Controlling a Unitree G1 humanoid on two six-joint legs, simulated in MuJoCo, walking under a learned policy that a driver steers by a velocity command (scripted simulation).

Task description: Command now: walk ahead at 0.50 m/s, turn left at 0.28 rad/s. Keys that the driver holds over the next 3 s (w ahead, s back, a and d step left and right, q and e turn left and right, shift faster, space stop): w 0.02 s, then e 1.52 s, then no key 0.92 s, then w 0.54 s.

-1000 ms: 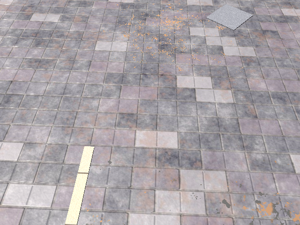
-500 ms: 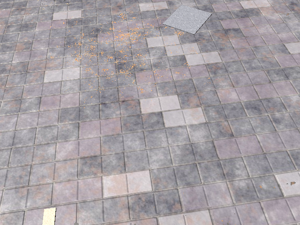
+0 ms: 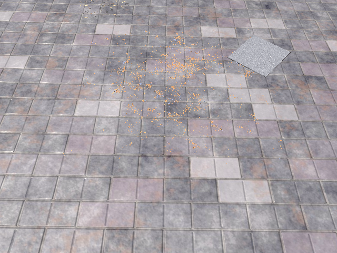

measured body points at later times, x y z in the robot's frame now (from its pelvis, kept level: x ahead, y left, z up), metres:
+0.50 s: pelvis +0.19 -0.04 -0.01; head +0.24 -0.06 +0.44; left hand +0.37 +0.21 -0.11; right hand +0.30 -0.33 -0.12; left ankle +0.24 +0.11 -0.69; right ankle +0.28 -0.14 -0.74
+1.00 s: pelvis +0.23 -0.01 +0.00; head +0.26 -0.02 +0.45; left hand +0.49 +0.17 -0.10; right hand +0.23 -0.32 -0.10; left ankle +0.29 +0.10 -0.74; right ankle +0.17 -0.14 -0.70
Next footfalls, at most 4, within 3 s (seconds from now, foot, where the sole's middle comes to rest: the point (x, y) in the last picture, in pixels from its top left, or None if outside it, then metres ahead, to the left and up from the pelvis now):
0.26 right None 0.32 -0.14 -0.78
0.68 left None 0.33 0.09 -0.78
1.08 right None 0.20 -0.15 -0.78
1.54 left None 0.34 0.02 -0.78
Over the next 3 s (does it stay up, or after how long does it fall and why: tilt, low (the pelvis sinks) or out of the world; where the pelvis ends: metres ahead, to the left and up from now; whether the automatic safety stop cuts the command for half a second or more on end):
stays up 0.32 -0.12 0.00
